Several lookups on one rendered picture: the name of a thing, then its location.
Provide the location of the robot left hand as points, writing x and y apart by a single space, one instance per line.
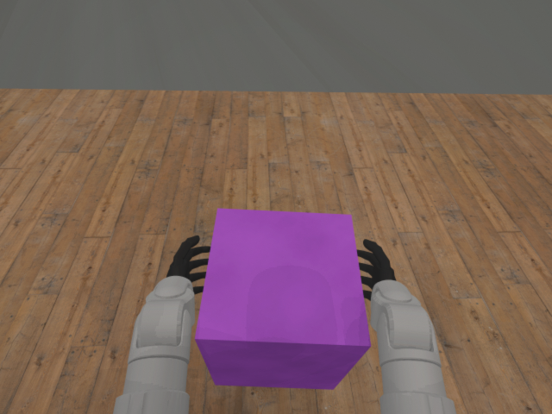
181 265

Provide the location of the robot right hand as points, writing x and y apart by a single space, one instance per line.
380 269

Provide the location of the left robot forearm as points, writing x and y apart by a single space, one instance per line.
160 352

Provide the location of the right robot forearm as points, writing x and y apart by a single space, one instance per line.
408 353

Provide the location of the carton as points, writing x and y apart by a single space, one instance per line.
282 304

